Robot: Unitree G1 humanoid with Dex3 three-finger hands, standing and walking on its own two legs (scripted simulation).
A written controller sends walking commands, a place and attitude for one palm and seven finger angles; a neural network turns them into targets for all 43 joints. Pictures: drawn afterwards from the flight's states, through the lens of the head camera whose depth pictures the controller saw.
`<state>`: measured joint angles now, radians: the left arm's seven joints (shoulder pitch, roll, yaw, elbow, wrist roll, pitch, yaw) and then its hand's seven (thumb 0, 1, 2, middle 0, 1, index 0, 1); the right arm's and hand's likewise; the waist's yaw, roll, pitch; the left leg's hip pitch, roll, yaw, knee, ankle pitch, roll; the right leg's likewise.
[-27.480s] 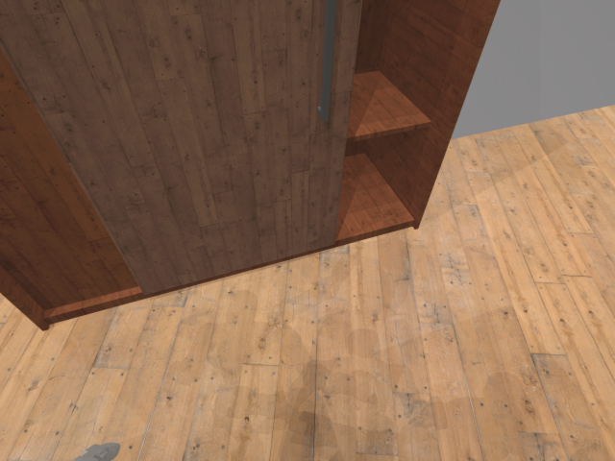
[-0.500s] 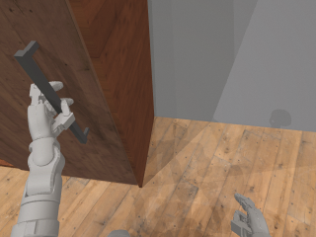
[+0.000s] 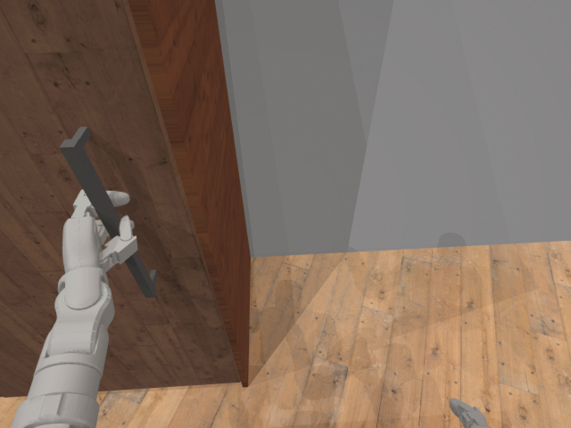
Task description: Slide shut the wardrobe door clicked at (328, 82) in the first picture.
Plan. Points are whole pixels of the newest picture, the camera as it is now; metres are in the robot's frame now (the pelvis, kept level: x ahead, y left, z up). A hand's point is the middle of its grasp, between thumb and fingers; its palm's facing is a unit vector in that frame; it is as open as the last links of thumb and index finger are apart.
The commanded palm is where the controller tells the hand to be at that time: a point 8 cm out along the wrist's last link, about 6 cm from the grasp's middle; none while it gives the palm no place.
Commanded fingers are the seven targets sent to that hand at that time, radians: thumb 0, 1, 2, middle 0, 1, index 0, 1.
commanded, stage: stop walking and hold the door there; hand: left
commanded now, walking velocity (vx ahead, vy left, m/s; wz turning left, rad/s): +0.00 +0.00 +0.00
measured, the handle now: (122, 227) +0.40 +0.27 +0.08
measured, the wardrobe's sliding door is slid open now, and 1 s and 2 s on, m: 0.00 0.00 0.00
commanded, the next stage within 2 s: loosen the grip on the handle in 1.00 s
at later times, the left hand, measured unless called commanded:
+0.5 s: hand (130, 240) +0.35 +0.24 +0.10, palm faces +0.34 -0.92 -0.21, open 5.8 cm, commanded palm +0.32 +0.24 +0.10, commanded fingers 0.00 0.90 0.90 -0.45 -1.40 -0.45 -1.40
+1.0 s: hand (130, 239) +0.35 +0.24 +0.10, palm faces +0.38 -0.90 -0.21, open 5.8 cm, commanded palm +0.31 +0.25 +0.10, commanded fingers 0.00 0.90 0.90 -0.45 -1.40 -0.45 -1.40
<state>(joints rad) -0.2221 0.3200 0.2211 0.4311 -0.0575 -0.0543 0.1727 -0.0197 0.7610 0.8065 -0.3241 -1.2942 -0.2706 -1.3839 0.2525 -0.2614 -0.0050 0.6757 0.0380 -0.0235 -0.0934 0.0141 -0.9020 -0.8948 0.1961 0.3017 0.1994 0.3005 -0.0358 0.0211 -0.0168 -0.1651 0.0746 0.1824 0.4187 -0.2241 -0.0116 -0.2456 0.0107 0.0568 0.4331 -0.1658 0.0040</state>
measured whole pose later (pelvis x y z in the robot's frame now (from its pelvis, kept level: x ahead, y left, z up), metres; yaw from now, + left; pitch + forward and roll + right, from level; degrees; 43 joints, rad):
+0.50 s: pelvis +0.02 +0.03 +0.00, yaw +1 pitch -1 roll +1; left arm -0.20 0.23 0.10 0.35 -0.05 -0.07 0.20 -0.02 0.77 0.83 -0.30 -1.37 -0.27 -1.39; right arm 0.20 -0.21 0.02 0.70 0.02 -0.03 -0.09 0.01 -0.90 -0.89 0.20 0.30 0.20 0.30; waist 0.03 0.04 -0.01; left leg -0.14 0.02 0.18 0.41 -0.25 0.02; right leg -0.23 -0.05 0.06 0.46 -0.21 0.04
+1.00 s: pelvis +0.04 +0.01 +0.00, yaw +2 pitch +0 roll +0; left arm -0.10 0.24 0.15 0.24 -0.06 -0.06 0.19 -0.02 0.75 0.86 -0.33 -1.35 -0.28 -1.38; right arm 0.21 -0.24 0.00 0.67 0.02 0.00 -0.09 0.01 -0.90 -0.89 0.20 0.30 0.20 0.30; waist 0.01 0.05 -0.01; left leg -0.13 0.05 0.16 0.41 -0.27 0.00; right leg -0.21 -0.02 0.04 0.44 -0.23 0.02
